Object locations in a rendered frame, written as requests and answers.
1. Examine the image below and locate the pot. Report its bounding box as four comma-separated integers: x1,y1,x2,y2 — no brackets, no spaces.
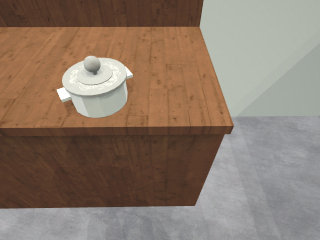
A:
57,66,133,118

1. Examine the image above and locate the lid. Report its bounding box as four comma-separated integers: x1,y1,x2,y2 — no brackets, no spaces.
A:
62,57,128,98

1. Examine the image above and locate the table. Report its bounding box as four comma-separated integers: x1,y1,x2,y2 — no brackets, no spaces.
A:
0,0,234,209

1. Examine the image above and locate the knob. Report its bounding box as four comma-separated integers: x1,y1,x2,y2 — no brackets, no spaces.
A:
83,55,101,73

